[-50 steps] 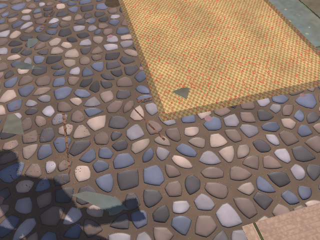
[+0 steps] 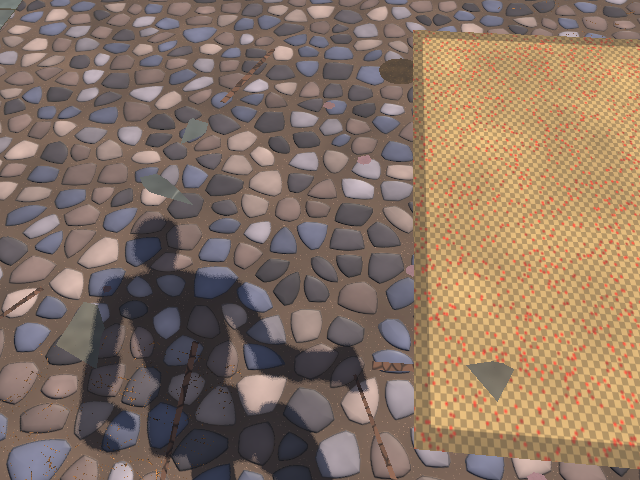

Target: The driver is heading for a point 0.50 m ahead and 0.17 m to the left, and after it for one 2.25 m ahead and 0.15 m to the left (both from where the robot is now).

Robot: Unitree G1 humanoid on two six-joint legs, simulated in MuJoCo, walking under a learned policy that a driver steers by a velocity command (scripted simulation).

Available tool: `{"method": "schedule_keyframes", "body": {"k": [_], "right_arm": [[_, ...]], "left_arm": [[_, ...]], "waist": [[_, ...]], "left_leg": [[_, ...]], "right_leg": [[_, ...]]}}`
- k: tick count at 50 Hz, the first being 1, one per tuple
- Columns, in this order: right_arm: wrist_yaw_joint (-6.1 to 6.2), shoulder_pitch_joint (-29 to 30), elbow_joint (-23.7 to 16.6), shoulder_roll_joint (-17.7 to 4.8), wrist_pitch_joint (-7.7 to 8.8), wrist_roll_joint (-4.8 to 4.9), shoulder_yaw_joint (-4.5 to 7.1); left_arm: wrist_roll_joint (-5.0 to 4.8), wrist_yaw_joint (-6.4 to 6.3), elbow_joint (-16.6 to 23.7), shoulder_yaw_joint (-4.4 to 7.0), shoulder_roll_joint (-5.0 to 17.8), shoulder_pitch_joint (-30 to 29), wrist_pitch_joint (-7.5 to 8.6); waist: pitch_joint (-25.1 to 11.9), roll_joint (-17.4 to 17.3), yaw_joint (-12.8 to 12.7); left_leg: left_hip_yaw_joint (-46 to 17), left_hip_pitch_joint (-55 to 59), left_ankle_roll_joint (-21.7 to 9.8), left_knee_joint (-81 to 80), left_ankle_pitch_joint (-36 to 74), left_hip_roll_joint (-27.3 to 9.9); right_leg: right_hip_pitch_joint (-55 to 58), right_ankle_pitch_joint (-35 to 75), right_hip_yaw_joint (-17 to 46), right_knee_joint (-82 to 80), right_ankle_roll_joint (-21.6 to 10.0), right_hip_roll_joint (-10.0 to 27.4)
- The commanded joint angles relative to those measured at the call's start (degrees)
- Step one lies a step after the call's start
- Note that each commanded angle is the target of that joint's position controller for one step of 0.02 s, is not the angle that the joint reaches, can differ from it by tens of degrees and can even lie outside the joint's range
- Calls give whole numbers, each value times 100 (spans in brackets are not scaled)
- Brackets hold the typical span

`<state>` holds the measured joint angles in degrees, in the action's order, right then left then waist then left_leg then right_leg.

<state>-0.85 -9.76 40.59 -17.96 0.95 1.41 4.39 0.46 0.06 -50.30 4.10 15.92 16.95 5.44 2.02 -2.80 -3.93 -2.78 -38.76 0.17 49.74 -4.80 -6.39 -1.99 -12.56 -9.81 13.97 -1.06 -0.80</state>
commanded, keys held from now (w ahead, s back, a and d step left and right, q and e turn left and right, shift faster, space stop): w+q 0.68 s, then w+e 0.32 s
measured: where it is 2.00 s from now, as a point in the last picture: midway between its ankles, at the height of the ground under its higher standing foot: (282, 237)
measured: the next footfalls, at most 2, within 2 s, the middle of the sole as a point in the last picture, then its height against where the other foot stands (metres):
left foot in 0.20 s outside the picture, level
right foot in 0.68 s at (346, 424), level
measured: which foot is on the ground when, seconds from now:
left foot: up 0.00-0.18, down 0.20-0.68, up 0.70-1.00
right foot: down 0.00-0.18, up 0.20-0.66, down 0.68-1.00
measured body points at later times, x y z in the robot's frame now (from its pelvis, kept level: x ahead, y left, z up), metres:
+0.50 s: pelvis +0.27 +0.07 +0.00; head +0.30 +0.10 +0.45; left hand +0.40 +0.38 -0.09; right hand +0.41 -0.18 -0.10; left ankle +0.23 +0.14 -0.74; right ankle +0.49 -0.07 -0.68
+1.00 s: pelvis +0.55 +0.13 +0.00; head +0.58 +0.14 +0.45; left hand +0.43 +0.38 -0.12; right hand +0.85 +0.00 -0.08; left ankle +0.61 +0.32 -0.71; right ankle +0.56 +0.01 -0.74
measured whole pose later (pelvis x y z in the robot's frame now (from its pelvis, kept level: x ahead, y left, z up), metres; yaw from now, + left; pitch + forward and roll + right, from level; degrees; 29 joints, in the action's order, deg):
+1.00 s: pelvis +0.55 +0.13 +0.00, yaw +23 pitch +2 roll -1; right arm -0.5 -5.3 36.5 -15.8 4.7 0.1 2.1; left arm -1.3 0.6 -49.1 3.4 15.8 22.2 3.7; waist 1.7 -1.5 -6.1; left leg -4.3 -32.1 1.4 37.4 -7.6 -2.8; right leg -7.6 -12.2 4.2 18.1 -2.0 -3.3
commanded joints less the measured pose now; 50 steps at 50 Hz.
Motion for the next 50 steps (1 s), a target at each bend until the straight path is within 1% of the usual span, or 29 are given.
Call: {"method": "schedule_keyframes", "body": {"k": [1,4,6,7,8,9,10,11,12,13,14,15,16,18,20,25,30,32,33,34,35,36,37,38,39,41,42,46,50], "right_arm": [[-121,427,-503,-48,75,-12,-49],[-202,821,-732,-100,56,-8,-44],[-238,803,-826,-228,33,-26,16],[-237,609,-820,-341,10,-38,77],[-224,97,-718,-518,-13,-34,185],[-165,-834,-462,-802,-41,-13,365],[-35,-1709,-252,-1300,-110,24,554],[-34,-1337,-377,-1837,-20,50,562],[-85,-1461,-518,-1267,83,13,404],[-106,-1252,-458,-1002,181,-40,315],[-101,-922,-475,-872,226,-36,269],[-81,-558,-534,-700,230,-56,214],[-51,-367,-623,-598,237,-131,166],[1,-333,-634,-626,263,-116,168],[81,-493,-567,-761,276,-87,207],[187,-919,-366,-859,218,-33,249],[223,-1201,-182,-780,148,13,252],[236,-1118,-190,-765,99,-3,259],[227,-1051,-224,-625,88,-14,207],[199,-1017,-319,-318,100,-76,85],[201,-1804,-396,74,153,20,-39],[217,-2039,-279,-227,191,91,-36],[207,-1507,-264,-627,196,91,58],[205,-974,-368,-677,204,12,58],[189,-588,-492,-627,250,-95,54],[144,-523,-522,-438,312,-142,39],[128,-552,-528,-322,332,-147,9],[70,94,-710,-9,418,-192,-155],[0,697,-810,-146,482,-88,-139]], "left_arm": [[-46,-51,376,210,971,-390,52],[-137,-51,246,261,1113,-163,-51],[-197,-61,220,306,1251,-171,-131],[-231,-76,229,336,1347,-199,-169],[-262,-86,242,355,1411,-247,-217],[-270,-99,266,317,1331,-304,-244],[-73,-104,361,188,1005,-154,-214],[105,-17,707,-67,238,309,-51],[-131,53,752,19,788,-402,147],[-312,83,918,76,999,-860,248],[-229,40,888,49,905,-860,295],[-74,-1,812,77,920,-799,286],[-37,5,779,104,943,-660,223],[18,11,789,99,819,-591,100],[62,-7,897,55,666,-876,32],[-12,75,1204,-68,426,-1912,68],[-84,173,1361,20,711,-2125,169],[-92,169,1281,91,826,-1743,221],[-61,134,1142,173,942,-1221,248],[39,93,1057,256,1186,-444,273],[133,83,867,378,1673,329,211],[-48,164,679,320,1337,530,180],[-114,167,742,199,916,241,154],[-67,159,794,134,758,-64,98],[-31,159,790,87,675,-299,54],[6,144,793,18,562,-425,41],[-39,139,777,17,571,-396,41],[-175,48,691,144,981,-224,-10],[-229,11,562,174,1064,208,-116]], "waist": [[190,533,35],[320,532,-37],[222,625,107],[26,735,267],[-288,760,593],[-765,624,1105],[-1273,-146,1383],[-1820,-1446,591],[-2136,-608,1096],[-1284,-355,1082],[-879,104,809],[-605,184,575],[-537,31,390],[-478,38,287],[-330,88,329],[-91,-125,728],[-86,-286,738],[-178,-484,521],[-446,-464,245],[-1181,-125,-116],[-2098,1446,60],[-2044,1962,45],[-1180,1315,-69],[-693,876,-40],[-286,692,66],[-157,806,295],[-219,876,350],[-195,822,231],[-176,805,32]], "left_leg": [[189,116,-67,-744,585,-27],[368,79,-234,-1180,321,58],[598,377,-431,-1330,-187,277],[772,768,-553,-1327,-491,479],[928,1473,-708,-1412,-658,728],[958,2827,-923,-1747,-333,984],[-286,4570,-1268,-1862,-331,280],[-3655,6105,-2369,-2617,-1519,-1061],[-4326,6130,-2338,-3348,-2135,-1258],[-3530,5517,-2062,-3436,-1679,-1114],[-2882,4705,-1868,-3404,-1058,-865],[-2328,3980,-1729,-3440,-386,-631],[-2058,3519,-1686,-3545,73,-493],[-1766,3052,-1733,-3694,691,-370],[-1454,2763,-1716,-3768,948,-232],[-1161,2406,-1289,-3689,182,130],[-1879,3078,-1151,-3046,-124,-175],[-2101,3211,-1055,-2659,182,-198],[-1993,3113,-907,-2155,499,50],[-1645,2583,-703,-828,178,374],[-810,705,-220,1154,-1713,1188],[-837,-267,-130,2125,-2891,1056],[-913,-590,-115,2471,-2465,825],[-643,-540,-119,2440,-2095,632],[-461,-480,-135,2100,-1817,452],[-342,42,-131,1423,-1493,222],[-255,172,-96,1096,-1523,208],[15,765,85,-666,-766,326],[14,1442,194,-1680,290,602]], "right_leg": [[-104,1601,391,-666,-822,1558],[407,1891,172,-467,-707,1716],[688,3112,-11,8,-597,1771],[765,4109,-106,463,-540,1762],[706,4883,-223,1269,-466,1690],[192,4839,-388,2485,-287,1480],[-1312,2703,-405,4324,-9,1201],[-3728,-2190,390,6121,295,-11],[-4309,-2129,1474,6561,189,86],[-4668,-1527,1425,6372,48,319],[-4378,-1039,1437,5884,9,560],[-3970,-753,1446,5382,59,719],[-3581,-542,1499,5150,99,817],[-3314,-347,1400,4732,277,774],[-3357,134,1317,4097,451,670],[-2832,1808,1260,2070,523,250],[-2603,1451,1519,1403,310,146],[-2114,933,1424,1281,132,99],[-1332,959,1335,1062,-26,106],[65,800,1923,1230,-362,804],[2154,-292,4287,949,-1289,2086],[2309,-1719,5761,336,-1546,2406],[1632,-2030,5146,175,-1349,2142],[941,-1536,4366,161,-1199,1878],[268,-863,3859,45,-1202,1646],[-391,170,3338,-145,-1185,1312],[-471,525,3201,-189,-1238,1237],[-951,1090,2581,-339,-1262,1048],[-1083,996,2543,-195,-1083,1012]]}}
